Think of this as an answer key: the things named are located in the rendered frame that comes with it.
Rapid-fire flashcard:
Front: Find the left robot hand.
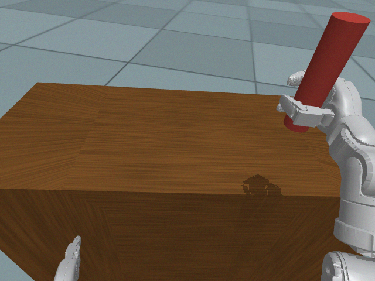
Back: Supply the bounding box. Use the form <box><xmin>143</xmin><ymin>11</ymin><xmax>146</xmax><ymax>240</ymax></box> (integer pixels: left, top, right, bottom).
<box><xmin>54</xmin><ymin>235</ymin><xmax>81</xmax><ymax>281</ymax></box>

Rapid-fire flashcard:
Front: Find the right robot hand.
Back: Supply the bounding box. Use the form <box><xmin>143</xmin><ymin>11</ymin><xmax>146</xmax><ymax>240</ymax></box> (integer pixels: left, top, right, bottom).
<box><xmin>276</xmin><ymin>70</ymin><xmax>363</xmax><ymax>134</ymax></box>

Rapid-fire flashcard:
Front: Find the right robot arm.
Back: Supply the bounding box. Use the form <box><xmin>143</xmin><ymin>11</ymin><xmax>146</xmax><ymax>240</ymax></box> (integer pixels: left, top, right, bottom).
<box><xmin>321</xmin><ymin>115</ymin><xmax>375</xmax><ymax>281</ymax></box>

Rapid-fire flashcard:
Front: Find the can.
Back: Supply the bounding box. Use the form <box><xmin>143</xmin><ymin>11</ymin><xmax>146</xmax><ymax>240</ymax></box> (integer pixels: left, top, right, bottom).
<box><xmin>284</xmin><ymin>12</ymin><xmax>371</xmax><ymax>132</ymax></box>

